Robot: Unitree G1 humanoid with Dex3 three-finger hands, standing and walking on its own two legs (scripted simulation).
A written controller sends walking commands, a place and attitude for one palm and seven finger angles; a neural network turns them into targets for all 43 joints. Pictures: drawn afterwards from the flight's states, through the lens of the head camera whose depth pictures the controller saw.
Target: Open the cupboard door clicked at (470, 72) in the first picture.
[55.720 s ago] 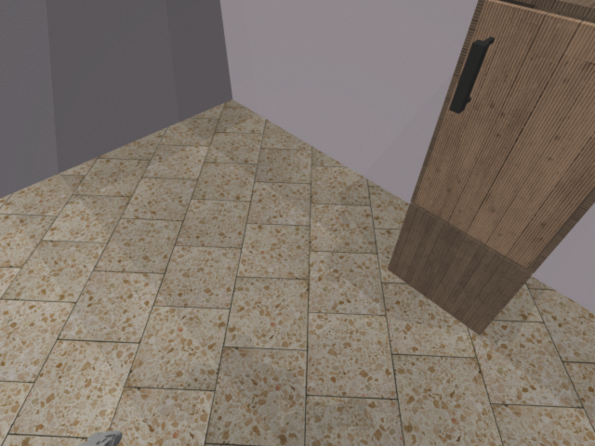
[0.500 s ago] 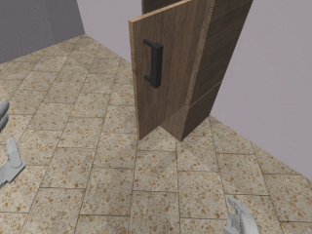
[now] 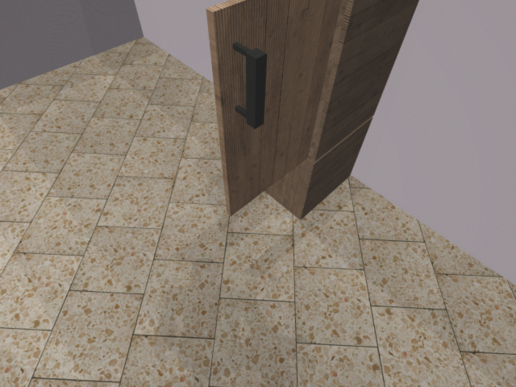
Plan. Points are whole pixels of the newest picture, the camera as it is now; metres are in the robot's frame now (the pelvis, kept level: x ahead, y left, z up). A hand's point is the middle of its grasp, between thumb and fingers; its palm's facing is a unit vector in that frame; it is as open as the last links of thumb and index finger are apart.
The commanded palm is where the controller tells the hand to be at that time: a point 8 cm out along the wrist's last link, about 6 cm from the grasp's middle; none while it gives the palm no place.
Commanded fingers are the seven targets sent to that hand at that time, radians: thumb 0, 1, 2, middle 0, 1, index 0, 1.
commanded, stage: let the arm hang, fingers relaxed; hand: left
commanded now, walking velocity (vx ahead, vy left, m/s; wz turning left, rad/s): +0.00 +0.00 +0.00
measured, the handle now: (247, 86) +0.62 +0.05 +0.11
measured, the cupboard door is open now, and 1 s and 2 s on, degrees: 90 90 90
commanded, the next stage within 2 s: look to check the result in 0.74 s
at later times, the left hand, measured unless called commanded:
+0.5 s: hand out of the picture +0.09 +0.24 -0.14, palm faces +0.01 -0.93 -0.36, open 7.4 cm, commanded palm none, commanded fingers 0.00 0.90 0.90 -0.20 -0.30 -0.20 -0.30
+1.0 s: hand out of the picture +0.12 +0.22 -0.14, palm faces -0.01 -0.94 -0.34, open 7.4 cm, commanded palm none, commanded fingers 0.00 0.90 0.90 -0.20 -0.30 -0.20 -0.30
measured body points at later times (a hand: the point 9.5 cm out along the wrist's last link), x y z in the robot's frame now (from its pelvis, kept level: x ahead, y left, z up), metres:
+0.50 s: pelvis +0.01 -0.01 +0.01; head +0.03 -0.03 +0.46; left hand +0.09 +0.29 -0.11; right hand +0.05 -0.27 -0.15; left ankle +0.01 +0.12 -0.73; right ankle +0.05 -0.12 -0.73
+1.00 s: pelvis +0.04 -0.02 +0.02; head +0.07 -0.03 +0.46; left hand +0.12 +0.27 -0.11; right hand +0.11 -0.31 -0.13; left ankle +0.01 +0.12 -0.73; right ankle +0.05 -0.12 -0.73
